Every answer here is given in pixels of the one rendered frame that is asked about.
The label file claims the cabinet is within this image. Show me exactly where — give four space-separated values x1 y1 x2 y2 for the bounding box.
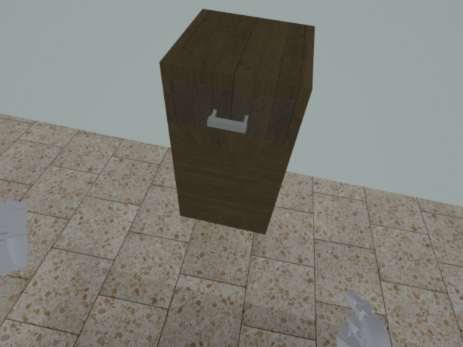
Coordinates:
159 9 315 234

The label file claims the robot right hand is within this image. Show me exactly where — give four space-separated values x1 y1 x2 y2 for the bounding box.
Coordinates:
336 291 391 347

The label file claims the handle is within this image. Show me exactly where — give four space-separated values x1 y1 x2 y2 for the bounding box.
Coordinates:
207 109 248 134

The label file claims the drawer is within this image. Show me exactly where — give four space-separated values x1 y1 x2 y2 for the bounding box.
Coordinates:
169 80 299 144

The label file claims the robot left hand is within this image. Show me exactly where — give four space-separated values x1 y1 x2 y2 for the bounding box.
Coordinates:
0 199 33 277

